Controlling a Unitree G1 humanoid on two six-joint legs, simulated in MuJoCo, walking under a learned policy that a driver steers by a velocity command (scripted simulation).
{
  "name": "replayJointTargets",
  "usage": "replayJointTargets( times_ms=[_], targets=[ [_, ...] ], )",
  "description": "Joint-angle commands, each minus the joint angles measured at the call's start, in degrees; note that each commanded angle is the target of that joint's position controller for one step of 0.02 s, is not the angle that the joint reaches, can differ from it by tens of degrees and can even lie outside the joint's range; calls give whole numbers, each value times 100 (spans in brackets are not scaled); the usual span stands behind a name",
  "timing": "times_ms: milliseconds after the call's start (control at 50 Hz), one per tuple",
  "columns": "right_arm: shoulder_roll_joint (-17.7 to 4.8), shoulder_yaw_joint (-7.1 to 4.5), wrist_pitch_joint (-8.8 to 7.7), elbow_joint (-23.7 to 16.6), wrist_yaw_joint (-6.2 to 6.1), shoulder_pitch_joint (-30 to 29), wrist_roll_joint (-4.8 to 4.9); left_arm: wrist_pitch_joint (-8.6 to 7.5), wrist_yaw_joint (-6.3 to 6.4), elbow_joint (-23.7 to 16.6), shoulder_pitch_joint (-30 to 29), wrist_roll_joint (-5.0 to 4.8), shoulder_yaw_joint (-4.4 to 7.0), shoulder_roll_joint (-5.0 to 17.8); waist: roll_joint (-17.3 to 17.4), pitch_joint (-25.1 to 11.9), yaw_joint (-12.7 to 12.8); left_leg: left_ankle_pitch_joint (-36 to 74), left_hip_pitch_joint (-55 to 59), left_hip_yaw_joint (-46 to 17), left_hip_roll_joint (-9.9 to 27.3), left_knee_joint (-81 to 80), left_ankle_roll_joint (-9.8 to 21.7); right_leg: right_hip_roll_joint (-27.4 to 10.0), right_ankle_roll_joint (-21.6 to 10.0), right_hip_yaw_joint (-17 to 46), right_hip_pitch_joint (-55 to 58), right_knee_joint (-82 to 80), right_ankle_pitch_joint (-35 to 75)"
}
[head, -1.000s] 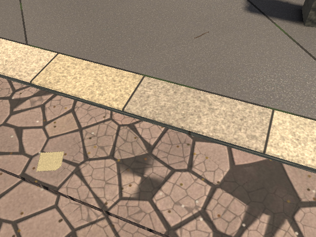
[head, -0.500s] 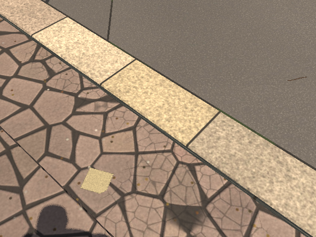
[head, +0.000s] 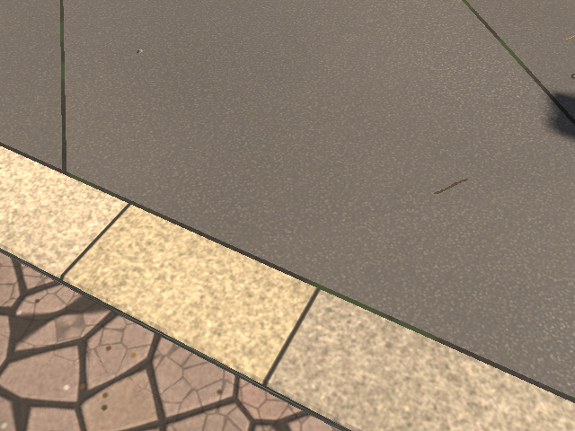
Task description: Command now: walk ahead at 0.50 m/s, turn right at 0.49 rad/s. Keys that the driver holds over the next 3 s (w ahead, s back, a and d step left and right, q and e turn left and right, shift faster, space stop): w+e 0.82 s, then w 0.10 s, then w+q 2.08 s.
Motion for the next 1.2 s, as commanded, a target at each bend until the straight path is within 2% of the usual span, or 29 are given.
replayJointTargets(
  times_ms=[20, 40, 100, 220, 320, 360, 400, 420, 440, 460, 480, 500, 520, 560, 600, 720, 780, 840, 900, 920, 940, 960, 980, 1000, 1020, 1040, 1080, 1120, 1200],
  targets=[
    [-599, -133, -132, -828, 9, -208, -43, -92, 112, 5, 689, -21, 271, 741, 411, -157, -80, 19, -2157, -545, 461, 587, -93, -1770, -1090, 3162, 1709, -2550, 1273],
    [-573, -124, -8, -788, 0, -71, -92, -135, 97, -21, 535, -13, 234, 605, 283, -109, -212, 40, -1890, -501, 513, 402, -147, -1529, -969, 2739, 1365, -2638, 1511],
    [-542, -105, 237, -912, 31, -158, -159, -261, 66, 13, 657, -65, 270, 770, 35, -177, -267, 127, -1864, -286, 598, -505, -311, -1152, -966, 2144, 1195, -2862, 1807],
    [-447, -28, 249, -1297, 73, -1473, -118, -245, 95, 66, 1293, -77, 343, 927, -292, -159, 313, 1379, -2305, -107, 469, -2536, -561, -982, -547, 2125, 2042, -2803, 2310],
    [-536, -5, 150, -1498, 81, -2105, -38, -204, 168, 55, 1596, 29, 378, 1027, -421, -231, 568, 1335, -2262, -131, 177, -3347, -456, -1193, -498, 2504, 2811, -2223, 3163],
    [-627, -33, 104, -1497, 63, -1879, -19, -207, 208, -26, 1368, 49, 387, 1083, -481, -250, 361, 1071, -1645, -205, 45, -3777, -309, -1248, -355, 2678, 2735, -1935, 3500],
    [-849, -146, 39, -1193, -27, -784, -16, -243, 168, -130, 964, 19, 392, 1172, -423, -704, -217, 868, 32, -97, -279, -4357, -86, -989, -87, 2604, 2345, -928, 4445],
    [-1055, -236, -43, -1038, -105, -10, -77, -300, 111, -164, 859, -70, 358, 1071, -142, -1141, -632, 1146, 1357, -386, 113, -4681, 102, -668, 75, 2371, 1759, 188, 3950],
    [-1488, -355, -62, -1015, -219, 910, -201, -364, 101, -351, 943, -121, 199, 537, 562, -1966, -889, 366, 2692, -1909, 1718, -4792, 395, -325, 201, 1797, 914, 1852, 1455],
    [-1865, -451, 32, -1034, -207, 521, -166, -324, 92, -595, 1492, -150, 164, 438, 1956, -2275, -265, 206, 3225, -4619, 2737, -5544, 1069, 349, 342, 1253, -588, 3005, -1647],
    [-1313, -405, 102, -1148, -166, 116, -140, -185, 165, -314, 1450, 64, 197, 803, 640, -1472, -196, -663, 2524, -4291, 2595, -5460, 1139, -252, 358, 1249, -1080, 3662, -1286],
    [-805, -272, 108, -1175, -147, -111, -91, -151, 109, -340, 985, 129, 196, 788, 54, -826, -273, -781, 1849, -3404, 2249, -5541, 1040, -398, 391, 1162, -1141, 3733, -837],
    [-630, -217, 88, -1108, -128, -221, -89, -132, 50, -407, 816, 118, 176, 669, -25, -394, -137, -358, 1262, -2646, 1942, -5750, 858, -577, 418, 1140, -1090, 3513, -561],
    [-613, -214, -12, -909, -136, -105, -62, 0, -74, -471, 685, 175, 145, 533, 427, -125, -62, 327, 814, -1684, 1548, -5958, 688, -755, 477, 1005, -1108, 3594, -430],
    [-668, -249, -123, -757, -80, 125, -6, 92, -101, -591, 597, 174, 124, 424, 550, -224, -12, 1104, 808, -1283, 1559, -6015, 773, -715, 497, 913, -1334, 4074, -413],
    [-598, -246, -170, -296, -39, 436, -51, 201, -43, -1186, -582, 201, 35, 268, 469, 144, 32, 1407, 869, -84, 1411, -6397, 645, -819, 543, 859, -2586, 4114, -40],
    [-709, -265, -103, -235, -75, 383, -24, 203, -188, -1381, -1019, 178, -75, 149, 317, 198, -31, 1879, 914, 506, 1288, -6523, 595, -976, 512, 491, -2145, 2457, 260],
    [-929, -314, -36, -61, -111, 724, -6, 174, -284, -1497, -1370, 165, -159, -25, 413, 111, -292, 3325, 1548, 748, 1580, -6384, 611, -895, 240, -110, -1628, 1394, -88],
    [-1147, -344, 46, 146, -136, 917, -43, 100, -164, -1275, -573, 115, -83, 85, 728, -481, 45, 6946, 2070, 1103, 1666, -4907, 481, -212, -172, -492, -228, 625, -777],
    [-1303, -382, 69, 137, -125, 911, -29, 20, -131, -1057, 219, 118, 10, 244, 778, -965, 412, 7213, 1968, 1151, 1649, -3810, 437, 81, -290, -419, 783, 114, -734],
    [-1228, -357, 49, 57, -112, 828, 85, -74, -96, -800, 1056, 180, 132, 457, 590, -1463, 900, 5923, 973, 1216, 1518, -2529, 314, -127, -412, 212, 2433, -660, -108],
    [-482, -158, 14, -414, 23, 980, 249, -103, -16, -724, 1315, 248, 335, 1252, -1056, -2103, 727, 1074, -1387, 1176, 691, -112, 0, -2208, -1039, 3379, 4285, -1530, -858],
    [-811, -279, 18, -455, 47, 667, 115, -73, 77, -792, 1514, 84, 420, 1424, -898, -2654, 877, -734, -1930, 18, 26, 1282, -18, -2961, -1281, 5353, 4228, -2410, 366],
    [-691, -294, 41, -636, 19, 134, 124, -93, 135, -670, 1094, 86, 376, 1253, -254, -1796, 658, -182, -2382, -559, 285, 1608, 48, -2830, -1157, 4136, 3587, -2160, 910],
    [-496, -225, 18, -645, -12, 38, 162, -156, 146, -498, 956, 88, 287, 902, -105, -942, 435, 6, -2387, -421, 394, 1540, 50, -2703, -994, 3314, 2640, -2175, 1347],
    [-439, -229, 49, -641, -8, 87, 120, -241, 140, -375, 816, 108, 217, 672, 109, -469, 162, -27, -2280, -470, 510, 1052, 51, -2366, -686, 2700, 2172, -2276, 1803],
    [-433, -273, 263, -387, 45, 598, 36, -379, 103, -257, 549, 60, 105, 310, -138, -239, -267, 56, -1662, -592, 576, 344, 17, -1967, -325, 1733, 1485, -2601, 1864],
    [-417, -314, 388, -308, 130, 538, 45, -491, 113, -148, 664, 76, 95, 288, -267, -188, -258, 164, -1735, -542, 471, -142, -44, -1842, -265, 1341, 1641, -2924, 1923],
    [-316, -344, 432, -381, 199, -114, 14, -581, 140, 21, 1020, 40, 119, 367, -443, -87, -68, 981, -2375, -401, 457, -809, -71, -1752, -81, 595, 2230, -3249, 2346]
  ],
)
Next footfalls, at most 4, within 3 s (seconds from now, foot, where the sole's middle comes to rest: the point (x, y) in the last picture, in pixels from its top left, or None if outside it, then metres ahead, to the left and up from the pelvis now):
0.42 left None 0.43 0.08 -0.74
0.94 right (406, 367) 0.59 -0.24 -0.70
1.50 left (384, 244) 0.94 -0.23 -0.70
2.02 right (447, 169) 1.22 -0.45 -0.70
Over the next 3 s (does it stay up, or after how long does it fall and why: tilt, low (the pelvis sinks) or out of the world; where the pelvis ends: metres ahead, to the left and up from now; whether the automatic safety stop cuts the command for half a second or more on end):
stays up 1.55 -0.20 0.07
